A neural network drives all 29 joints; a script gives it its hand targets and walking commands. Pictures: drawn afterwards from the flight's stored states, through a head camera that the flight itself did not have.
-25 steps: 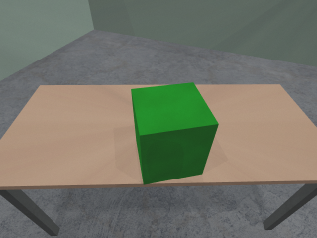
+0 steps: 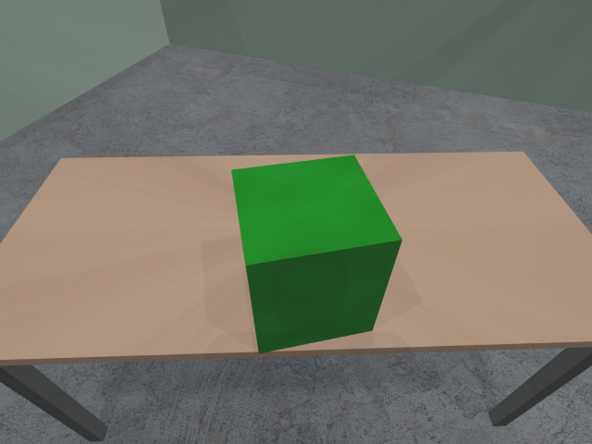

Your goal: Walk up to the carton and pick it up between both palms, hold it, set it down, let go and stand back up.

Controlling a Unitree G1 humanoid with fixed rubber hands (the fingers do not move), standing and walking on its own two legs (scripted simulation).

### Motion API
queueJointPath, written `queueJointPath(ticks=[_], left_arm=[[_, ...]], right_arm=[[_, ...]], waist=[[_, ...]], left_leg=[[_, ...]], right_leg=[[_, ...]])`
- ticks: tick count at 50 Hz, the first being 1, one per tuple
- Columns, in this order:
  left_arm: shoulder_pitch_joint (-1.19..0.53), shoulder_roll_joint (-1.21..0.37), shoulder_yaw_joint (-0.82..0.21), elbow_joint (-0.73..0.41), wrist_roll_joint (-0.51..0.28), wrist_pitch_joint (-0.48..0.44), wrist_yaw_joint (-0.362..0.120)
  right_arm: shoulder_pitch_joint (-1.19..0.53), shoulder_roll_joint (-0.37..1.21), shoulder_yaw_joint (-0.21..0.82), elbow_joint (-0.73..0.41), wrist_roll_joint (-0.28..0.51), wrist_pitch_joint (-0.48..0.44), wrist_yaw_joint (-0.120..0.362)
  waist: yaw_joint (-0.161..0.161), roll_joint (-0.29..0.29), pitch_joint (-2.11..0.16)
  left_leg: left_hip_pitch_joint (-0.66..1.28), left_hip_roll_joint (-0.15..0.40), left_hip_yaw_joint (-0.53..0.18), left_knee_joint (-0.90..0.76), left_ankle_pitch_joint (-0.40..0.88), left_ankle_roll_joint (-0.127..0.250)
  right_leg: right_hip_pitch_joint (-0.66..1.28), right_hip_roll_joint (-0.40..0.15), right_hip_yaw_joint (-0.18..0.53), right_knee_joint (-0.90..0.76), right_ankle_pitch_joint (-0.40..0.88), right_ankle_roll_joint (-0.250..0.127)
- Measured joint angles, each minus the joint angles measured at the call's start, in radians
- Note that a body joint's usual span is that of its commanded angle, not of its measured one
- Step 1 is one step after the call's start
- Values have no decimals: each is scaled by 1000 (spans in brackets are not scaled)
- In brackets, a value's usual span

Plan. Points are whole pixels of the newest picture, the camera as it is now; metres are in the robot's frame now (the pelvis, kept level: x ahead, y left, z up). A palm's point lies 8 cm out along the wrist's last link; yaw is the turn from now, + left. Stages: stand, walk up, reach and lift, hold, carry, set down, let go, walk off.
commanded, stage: stand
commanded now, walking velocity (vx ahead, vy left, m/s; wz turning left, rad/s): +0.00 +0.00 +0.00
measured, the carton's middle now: (306, 255) +0.44 +0.00 -0.01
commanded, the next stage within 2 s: none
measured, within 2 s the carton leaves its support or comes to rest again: neither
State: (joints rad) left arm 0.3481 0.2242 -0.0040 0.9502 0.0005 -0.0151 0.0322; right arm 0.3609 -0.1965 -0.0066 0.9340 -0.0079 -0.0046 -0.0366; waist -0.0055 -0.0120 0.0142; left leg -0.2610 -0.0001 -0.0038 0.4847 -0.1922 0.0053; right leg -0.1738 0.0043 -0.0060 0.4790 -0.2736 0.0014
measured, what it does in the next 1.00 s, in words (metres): stands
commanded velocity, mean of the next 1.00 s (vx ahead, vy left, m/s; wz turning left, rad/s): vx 0.00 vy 0.00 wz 0.00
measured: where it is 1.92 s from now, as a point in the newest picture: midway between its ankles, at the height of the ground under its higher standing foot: outside the picture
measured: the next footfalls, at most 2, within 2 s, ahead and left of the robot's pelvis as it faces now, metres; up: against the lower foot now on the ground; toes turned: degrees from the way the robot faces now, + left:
none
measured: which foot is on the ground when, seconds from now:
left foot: down 0.00-1.00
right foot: down 0.00-1.00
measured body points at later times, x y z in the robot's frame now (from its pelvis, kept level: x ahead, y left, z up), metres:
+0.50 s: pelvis +0.02 +0.00 +0.00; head +0.03 +0.00 +0.45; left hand +0.04 +0.24 -0.15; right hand +0.04 -0.25 -0.14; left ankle +0.04 +0.11 -0.74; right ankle -0.01 -0.12 -0.74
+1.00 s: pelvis +0.03 +0.00 +0.00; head +0.04 +0.00 +0.45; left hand +0.05 +0.24 -0.15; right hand +0.05 -0.24 -0.15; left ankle +0.04 +0.12 -0.74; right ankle -0.01 -0.12 -0.74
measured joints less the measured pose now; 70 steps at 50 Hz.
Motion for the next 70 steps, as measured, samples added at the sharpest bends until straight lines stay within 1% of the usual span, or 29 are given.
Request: queueJointPath(ticks=[26, 34, 49, 59, 70], left_arm=[[-35, -8, -13, 49, -5, 5, 9], [-38, -12, -15, 62, -5, 3, 12], [-40, -21, -15, 84, -6, 3, 15], [-42, -29, -10, 77, -3, 4, 16], [-36, -32, -7, 78, -4, 4, 15]], right_arm=[[-50, 3, 17, 52, 6, -2, -12], [-62, 4, 20, 74, 6, -2, -14], [-74, 13, 24, 107, 8, -2, -17], [-76, 12, 21, 109, 8, -5, -18], [-74, 13, 20, 116, 7, -4, -17]], waist=[[3, -3, 21], [9, -3, 25], [6, -3, 21], [4, 10, 28], [3, 13, 26]], left_leg=[[48, 3, -3, -29, -22, -8], [58, 4, 0, -34, -26, -8], [70, 4, 3, -46, -30, -8], [72, 3, -1, -42, -32, -7], [72, 4, -4, -45, -25, -9]], right_leg=[[55, 3, 1, -43, -14, -5], [65, 3, 4, -53, -15, -6], [78, 1, 6, -69, -16, -4], [85, 0, 1, -73, -15, -2], [86, -1, -4, -73, -12, -4]])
